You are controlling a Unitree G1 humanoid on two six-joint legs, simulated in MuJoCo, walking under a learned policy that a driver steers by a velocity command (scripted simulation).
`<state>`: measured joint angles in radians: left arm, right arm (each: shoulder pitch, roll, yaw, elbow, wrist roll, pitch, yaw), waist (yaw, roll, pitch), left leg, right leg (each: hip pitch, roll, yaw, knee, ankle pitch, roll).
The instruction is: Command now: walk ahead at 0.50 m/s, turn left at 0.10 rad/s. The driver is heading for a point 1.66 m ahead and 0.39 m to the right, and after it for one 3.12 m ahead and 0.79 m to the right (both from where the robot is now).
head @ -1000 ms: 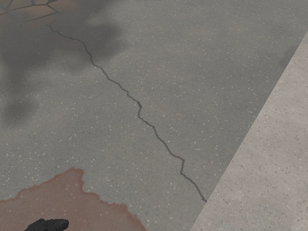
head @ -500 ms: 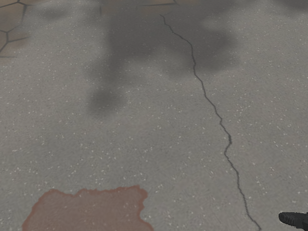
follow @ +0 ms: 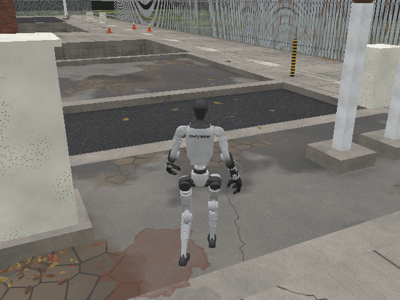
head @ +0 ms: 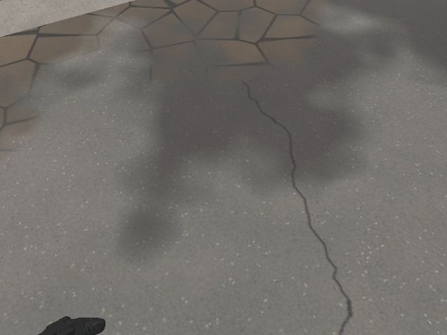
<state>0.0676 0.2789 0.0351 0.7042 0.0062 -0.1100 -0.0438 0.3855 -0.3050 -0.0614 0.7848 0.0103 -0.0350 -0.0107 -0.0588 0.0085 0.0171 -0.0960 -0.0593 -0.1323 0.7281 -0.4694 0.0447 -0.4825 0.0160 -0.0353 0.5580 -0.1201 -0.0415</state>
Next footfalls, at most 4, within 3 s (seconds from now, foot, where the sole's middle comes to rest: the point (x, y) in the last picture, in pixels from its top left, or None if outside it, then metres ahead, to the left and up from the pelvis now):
0.48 left None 0.44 0.13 -0.76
1.02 right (258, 250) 0.73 -0.12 -0.76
1.46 left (219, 185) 1.00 -0.01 -0.76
1.84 right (277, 225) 0.82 -0.20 -0.76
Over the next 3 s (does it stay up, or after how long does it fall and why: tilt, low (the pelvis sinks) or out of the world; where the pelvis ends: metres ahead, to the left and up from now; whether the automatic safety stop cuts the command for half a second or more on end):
stays up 1.00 -0.11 0.03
